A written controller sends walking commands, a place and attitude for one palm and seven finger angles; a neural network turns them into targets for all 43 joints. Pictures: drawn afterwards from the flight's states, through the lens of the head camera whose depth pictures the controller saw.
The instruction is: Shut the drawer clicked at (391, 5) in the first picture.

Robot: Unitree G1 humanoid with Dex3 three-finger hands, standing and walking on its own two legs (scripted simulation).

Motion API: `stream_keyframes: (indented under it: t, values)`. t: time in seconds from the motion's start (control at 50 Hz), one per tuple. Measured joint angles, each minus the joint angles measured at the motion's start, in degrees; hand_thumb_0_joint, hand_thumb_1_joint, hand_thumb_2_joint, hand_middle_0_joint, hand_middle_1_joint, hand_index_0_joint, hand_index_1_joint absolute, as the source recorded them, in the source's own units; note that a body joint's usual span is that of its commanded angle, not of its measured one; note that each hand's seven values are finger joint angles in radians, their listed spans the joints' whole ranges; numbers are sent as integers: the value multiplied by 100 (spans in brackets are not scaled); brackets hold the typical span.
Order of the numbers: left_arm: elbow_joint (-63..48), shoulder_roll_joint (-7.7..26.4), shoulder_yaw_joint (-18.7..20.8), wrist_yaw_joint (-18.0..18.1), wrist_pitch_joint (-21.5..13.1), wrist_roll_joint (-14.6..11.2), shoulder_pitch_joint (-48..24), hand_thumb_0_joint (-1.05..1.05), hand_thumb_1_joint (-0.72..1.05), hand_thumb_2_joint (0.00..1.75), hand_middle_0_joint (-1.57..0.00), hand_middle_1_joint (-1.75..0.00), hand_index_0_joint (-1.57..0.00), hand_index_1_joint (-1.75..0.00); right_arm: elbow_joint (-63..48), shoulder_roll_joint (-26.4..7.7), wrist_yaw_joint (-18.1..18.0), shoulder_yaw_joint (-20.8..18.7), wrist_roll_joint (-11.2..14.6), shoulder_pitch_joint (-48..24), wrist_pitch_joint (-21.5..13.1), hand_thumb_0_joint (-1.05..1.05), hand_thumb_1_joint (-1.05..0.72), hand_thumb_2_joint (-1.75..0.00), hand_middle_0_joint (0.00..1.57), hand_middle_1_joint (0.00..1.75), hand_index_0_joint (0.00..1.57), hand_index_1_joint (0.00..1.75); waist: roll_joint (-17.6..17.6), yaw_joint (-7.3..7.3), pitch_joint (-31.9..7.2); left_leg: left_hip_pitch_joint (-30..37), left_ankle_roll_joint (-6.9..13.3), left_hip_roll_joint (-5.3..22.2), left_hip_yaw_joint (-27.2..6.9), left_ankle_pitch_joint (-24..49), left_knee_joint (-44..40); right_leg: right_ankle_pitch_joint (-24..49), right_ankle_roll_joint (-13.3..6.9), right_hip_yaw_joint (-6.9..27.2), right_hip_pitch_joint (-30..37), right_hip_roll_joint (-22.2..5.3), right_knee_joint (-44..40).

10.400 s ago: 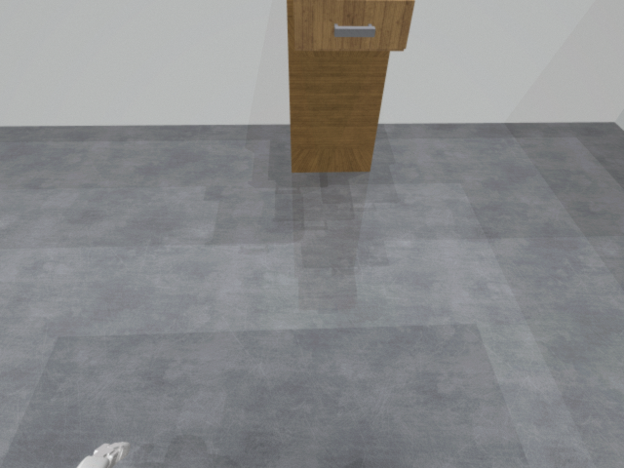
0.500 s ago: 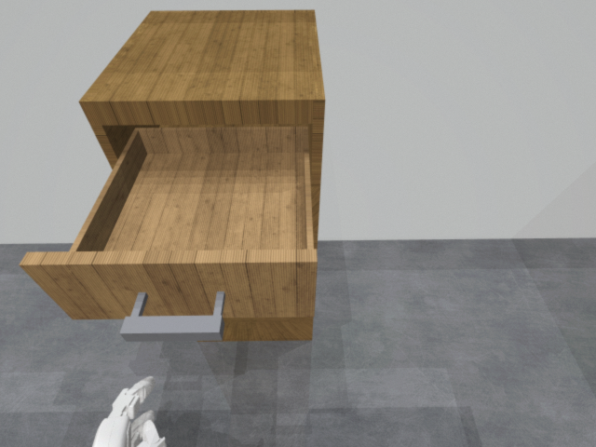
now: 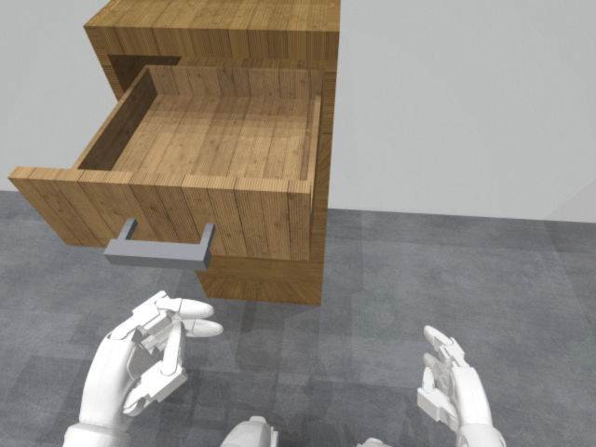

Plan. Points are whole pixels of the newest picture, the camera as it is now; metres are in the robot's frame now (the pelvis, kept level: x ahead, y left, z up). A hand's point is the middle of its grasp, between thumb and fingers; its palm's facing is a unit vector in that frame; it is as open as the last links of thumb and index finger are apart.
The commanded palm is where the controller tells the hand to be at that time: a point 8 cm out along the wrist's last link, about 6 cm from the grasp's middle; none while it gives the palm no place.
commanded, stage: raise the hand and make a fist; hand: left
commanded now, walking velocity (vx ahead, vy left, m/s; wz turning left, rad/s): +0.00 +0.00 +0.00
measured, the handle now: (164, 241) +0.33 +0.21 +0.11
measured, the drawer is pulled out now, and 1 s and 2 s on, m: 0.30 0.30 0.30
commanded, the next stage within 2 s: bring the fist close to the handle in 1.24 s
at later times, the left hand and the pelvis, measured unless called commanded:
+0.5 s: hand (133, 354) +0.18 +0.17 +0.15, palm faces +0.02 -1.00 -0.06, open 3.1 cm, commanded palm +0.13 +0.22 +0.16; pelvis +0.03 +0.01 +0.03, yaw -1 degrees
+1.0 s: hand (122, 348) +0.17 +0.15 +0.21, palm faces +0.01 -1.00 -0.05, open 3.3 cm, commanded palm +0.11 +0.20 +0.21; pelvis +0.03 +0.02 +0.05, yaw -1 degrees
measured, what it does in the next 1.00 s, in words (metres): stands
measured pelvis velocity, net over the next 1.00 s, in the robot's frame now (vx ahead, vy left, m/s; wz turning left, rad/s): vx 0.03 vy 0.02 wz -0.02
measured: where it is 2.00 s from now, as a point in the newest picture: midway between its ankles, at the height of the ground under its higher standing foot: outside the picture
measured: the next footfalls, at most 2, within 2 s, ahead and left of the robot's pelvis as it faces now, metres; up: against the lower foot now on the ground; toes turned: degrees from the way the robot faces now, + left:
none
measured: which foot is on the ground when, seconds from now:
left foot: down 0.00-1.00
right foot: down 0.00-1.00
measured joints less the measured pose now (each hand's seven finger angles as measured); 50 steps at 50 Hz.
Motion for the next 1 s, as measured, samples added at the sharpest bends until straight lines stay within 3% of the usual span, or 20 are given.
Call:
stream_keyframes:
  t: [0.06,0.1,0.18,0.26,0.32,0.4,0.58,0.78,1.0]
  values:
    - [-79,188,-37,63,787,70,60,2,90,90,-74,-89,-74,-89,66,134,-93,47,30,333,191,1,-91,-90,20,30,21,30,-10,-174,-39,386,-28,18,144,65,-351,66,4,143,276,35,-255]
    - [-189,171,125,338,1046,-43,268,2,90,90,-79,-93,-79,-94,148,160,-143,-14,51,507,298,1,-91,-90,20,30,21,30,-34,-273,-32,674,-42,31,237,89,-574,97,6,234,496,60,-420]
    - [-442,101,664,870,912,-154,745,2,90,89,-87,-102,-87,-102,373,60,-173,-239,66,742,377,1,-91,-90,20,30,21,30,-145,-303,-6,1037,-70,46,321,112,-860,123,7,318,799,97,-651]
    - [-675,194,955,795,492,-136,1224,2,90,90,-94,-111,-94,-111,527,-227,-135,-439,65,818,219,2,-91,-90,20,30,20,30,-124,-231,1,1123,-56,23,265,111,-939,132,48,265,940,88,-790]
    - [-763,179,806,399,290,-272,1458,2,91,90,-100,-117,-100,-117,545,-444,-151,-510,121,749,-58,2,-91,-90,20,30,20,30,-29,-174,28,1168,-12,-10,222,127,-987,172,98,224,1041,67,-909]
    - [-872,98,429,118,318,-294,1451,2,91,90,-108,-126,-108,-126,454,-514,-208,-525,158,545,-419,2,-91,-90,19,30,20,30,21,-90,69,1284,52,-51,229,180,-1112,262,140,227,1183,43,-1084]
    - [-1757,21,208,634,908,11,1372,2,90,90,-127,-145,-127,-146,101,-129,-23,-214,97,188,-565,1,-91,-90,19,30,20,30,-20,24,-33,1735,140,-133,290,221,-1389,343,227,285,1628,-13,-1372]
    - [-2810,59,-192,719,1893,262,1653,2,90,90,-137,-157,-138,-157,-54,11,119,157,100,190,-401,1,-91,-90,20,30,21,30,105,146,7,2187,207,-204,318,283,-1641,440,311,310,2090,-60,-1652]
    - [-3203,-51,-210,819,2180,240,1692,2,90,90,-140,-159,-140,-160,78,-138,126,133,155,388,-372,1,-91,-90,20,30,21,30,109,94,110,2368,174,-194,304,421,-1835,553,277,295,2261,-35,-1821]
